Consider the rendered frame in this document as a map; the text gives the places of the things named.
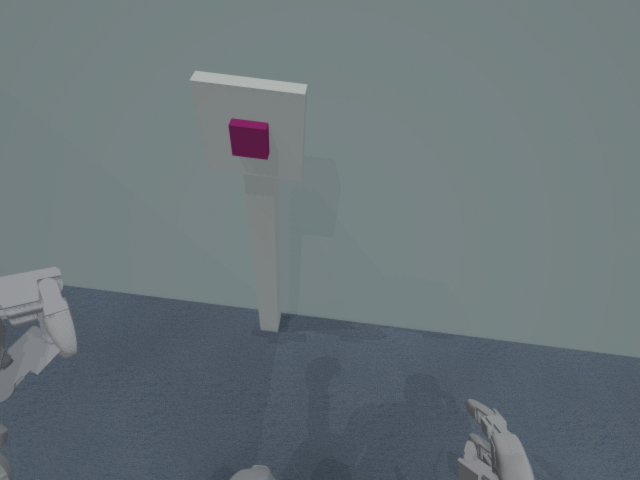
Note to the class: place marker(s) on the panel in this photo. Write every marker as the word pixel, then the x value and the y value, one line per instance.
pixel 220 97

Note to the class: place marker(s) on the robot left shin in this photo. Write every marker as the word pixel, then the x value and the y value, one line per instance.
pixel 260 467

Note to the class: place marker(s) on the left robot hand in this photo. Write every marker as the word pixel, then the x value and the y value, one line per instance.
pixel 26 298

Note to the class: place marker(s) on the button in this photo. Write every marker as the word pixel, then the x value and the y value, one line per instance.
pixel 249 138

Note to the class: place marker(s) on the right robot hand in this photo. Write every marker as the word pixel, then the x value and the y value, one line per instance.
pixel 504 458

